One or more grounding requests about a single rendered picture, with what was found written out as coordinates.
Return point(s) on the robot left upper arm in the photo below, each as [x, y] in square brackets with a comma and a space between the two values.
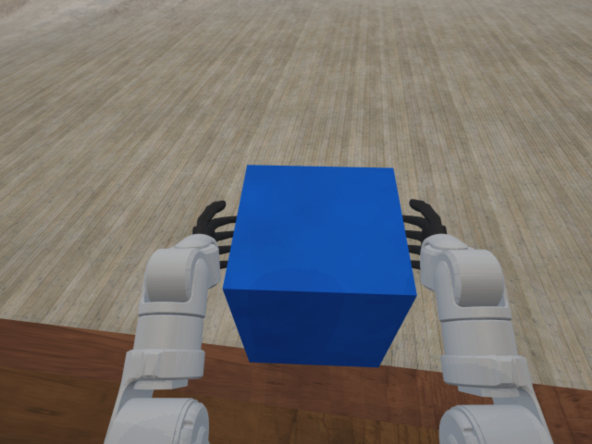
[160, 421]

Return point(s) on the right robot forearm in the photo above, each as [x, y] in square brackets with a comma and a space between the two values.
[481, 356]

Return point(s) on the left robot forearm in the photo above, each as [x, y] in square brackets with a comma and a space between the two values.
[168, 340]

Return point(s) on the robot right upper arm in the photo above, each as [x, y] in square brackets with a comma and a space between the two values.
[491, 424]

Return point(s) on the carton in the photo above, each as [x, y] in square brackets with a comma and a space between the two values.
[319, 270]

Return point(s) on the right robot hand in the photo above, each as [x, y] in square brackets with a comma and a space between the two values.
[430, 225]

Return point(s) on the left robot hand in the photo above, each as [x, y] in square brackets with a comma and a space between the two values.
[206, 225]

